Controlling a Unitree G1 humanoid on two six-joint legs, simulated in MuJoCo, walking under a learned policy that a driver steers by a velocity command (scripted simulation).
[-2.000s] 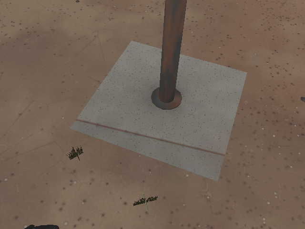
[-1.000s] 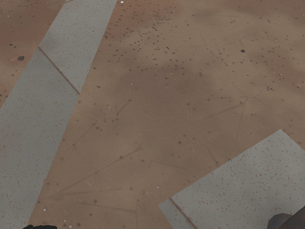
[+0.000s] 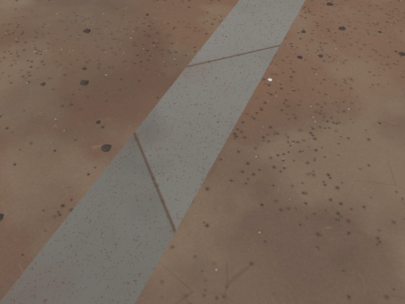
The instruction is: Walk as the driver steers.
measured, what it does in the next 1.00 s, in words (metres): walks ahead: right foot, then left foot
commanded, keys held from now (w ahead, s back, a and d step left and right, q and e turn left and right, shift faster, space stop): w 0.66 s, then w+e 0.04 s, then e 0.30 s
